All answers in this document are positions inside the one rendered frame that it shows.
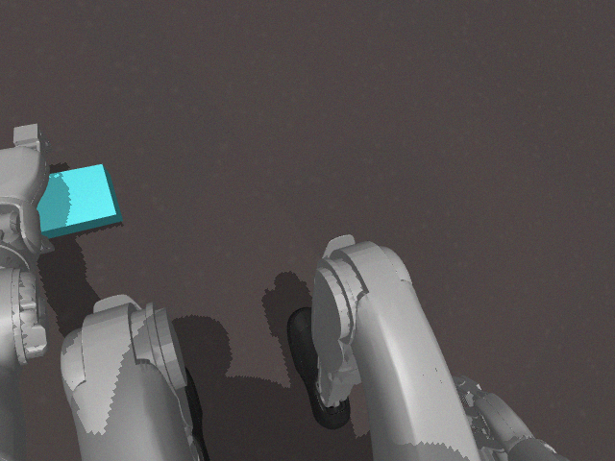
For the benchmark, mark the left robot foot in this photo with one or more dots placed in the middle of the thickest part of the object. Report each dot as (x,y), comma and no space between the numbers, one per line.
(196,416)

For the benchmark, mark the left robot hand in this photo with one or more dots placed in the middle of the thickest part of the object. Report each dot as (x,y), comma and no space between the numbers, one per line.
(24,172)

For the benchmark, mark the left robot arm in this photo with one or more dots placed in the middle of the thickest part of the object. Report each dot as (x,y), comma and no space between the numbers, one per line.
(24,324)

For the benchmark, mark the right robot hand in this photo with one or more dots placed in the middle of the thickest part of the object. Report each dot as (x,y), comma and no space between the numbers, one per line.
(498,427)

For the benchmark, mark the carton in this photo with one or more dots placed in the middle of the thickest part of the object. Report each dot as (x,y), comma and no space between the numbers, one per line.
(78,200)

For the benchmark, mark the right robot foot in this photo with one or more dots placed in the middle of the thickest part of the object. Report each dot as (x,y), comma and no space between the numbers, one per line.
(305,360)

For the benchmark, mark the right robot arm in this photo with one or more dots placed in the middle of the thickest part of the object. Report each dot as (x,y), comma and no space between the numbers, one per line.
(534,450)

